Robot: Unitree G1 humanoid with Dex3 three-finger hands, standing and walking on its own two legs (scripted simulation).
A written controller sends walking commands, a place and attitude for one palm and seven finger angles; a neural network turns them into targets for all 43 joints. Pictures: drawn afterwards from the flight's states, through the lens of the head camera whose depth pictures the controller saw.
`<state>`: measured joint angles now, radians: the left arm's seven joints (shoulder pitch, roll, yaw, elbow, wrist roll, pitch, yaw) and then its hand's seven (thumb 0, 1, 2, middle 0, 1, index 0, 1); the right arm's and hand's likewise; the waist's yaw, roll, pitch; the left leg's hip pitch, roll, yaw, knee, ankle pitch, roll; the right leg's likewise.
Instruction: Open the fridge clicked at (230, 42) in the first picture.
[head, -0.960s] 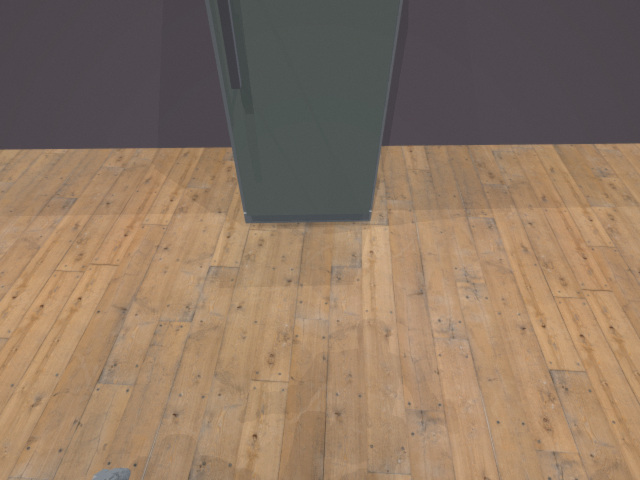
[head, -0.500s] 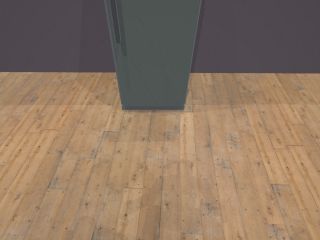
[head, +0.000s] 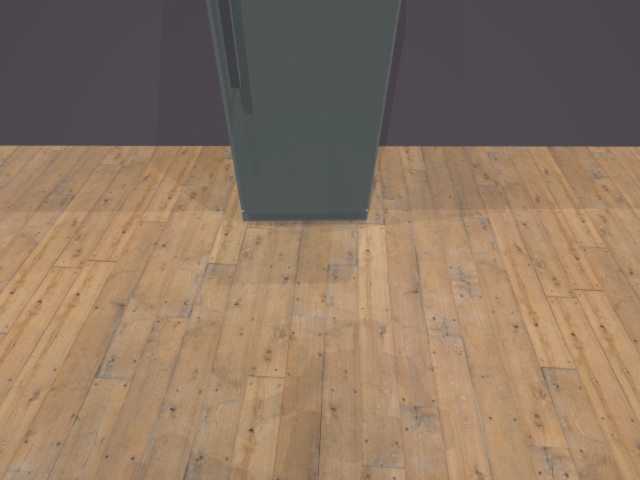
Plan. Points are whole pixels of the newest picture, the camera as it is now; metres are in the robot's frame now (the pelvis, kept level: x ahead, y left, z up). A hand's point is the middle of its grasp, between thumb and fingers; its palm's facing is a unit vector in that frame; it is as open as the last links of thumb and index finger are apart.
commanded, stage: look at it before walking up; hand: left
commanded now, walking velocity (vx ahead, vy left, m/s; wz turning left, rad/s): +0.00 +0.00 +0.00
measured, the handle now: (226, 3) +1.23 +0.34 +0.14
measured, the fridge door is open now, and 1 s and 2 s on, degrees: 0 0 0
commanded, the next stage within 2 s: walk to a spot facing it in 0.48 s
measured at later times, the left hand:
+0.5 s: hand out of the picture +0.07 +0.25 -0.16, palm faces -0.02 -0.94 -0.33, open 7.4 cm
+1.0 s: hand out of the picture +0.04 +0.21 -0.19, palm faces +0.07 -0.99 -0.14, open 7.4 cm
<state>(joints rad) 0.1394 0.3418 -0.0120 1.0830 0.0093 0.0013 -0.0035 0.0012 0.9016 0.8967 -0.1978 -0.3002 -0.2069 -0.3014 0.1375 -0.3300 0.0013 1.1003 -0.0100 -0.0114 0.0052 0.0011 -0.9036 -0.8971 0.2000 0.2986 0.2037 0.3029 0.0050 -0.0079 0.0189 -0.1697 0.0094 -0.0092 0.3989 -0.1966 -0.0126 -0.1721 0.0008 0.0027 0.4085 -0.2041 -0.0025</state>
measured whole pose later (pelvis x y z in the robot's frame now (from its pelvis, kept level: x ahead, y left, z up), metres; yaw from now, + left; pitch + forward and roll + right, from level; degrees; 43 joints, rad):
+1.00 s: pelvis +0.09 +0.03 -0.01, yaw +4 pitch +0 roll +0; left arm 0.35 0.20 0.02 1.11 0.03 0.02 -0.02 0.00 0.91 0.90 -0.20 -0.30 -0.20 -0.30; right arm 0.43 -0.13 -0.01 1.11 -0.02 -0.06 -0.01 0.00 -0.91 -0.90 0.20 0.30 0.20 0.30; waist -0.02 -0.06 0.00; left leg -0.14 -0.01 0.07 0.48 -0.34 0.04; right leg -0.39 -0.05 -0.05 1.03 -0.40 0.00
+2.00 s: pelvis +0.45 +0.09 +0.00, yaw +17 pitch -2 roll -1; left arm 0.32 0.18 0.04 1.08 0.02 0.02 0.02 0.00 0.91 0.90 -0.19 -0.30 -0.20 -0.30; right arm 0.14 -0.14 -0.03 0.99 0.00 -0.06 -0.03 -0.03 -0.95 -0.90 0.20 0.30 0.21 0.30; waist 0.05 -0.04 0.06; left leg -0.21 0.02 0.21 0.45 -0.21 0.08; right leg -0.47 -0.10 -0.06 1.01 -0.35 0.05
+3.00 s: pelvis +0.56 +0.05 -0.01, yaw +5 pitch -1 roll +0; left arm 0.19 0.15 0.06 1.03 0.01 -0.05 0.00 -0.01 0.92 0.90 -0.19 -0.30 -0.20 -0.30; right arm 0.45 -0.13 -0.04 1.16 -0.02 0.00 0.00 0.00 -0.91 -0.90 0.20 0.30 0.20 0.30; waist -0.03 0.03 0.05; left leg -0.26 0.10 0.07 0.90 -0.47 0.00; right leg -0.29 -0.04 -0.14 0.58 -0.26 -0.04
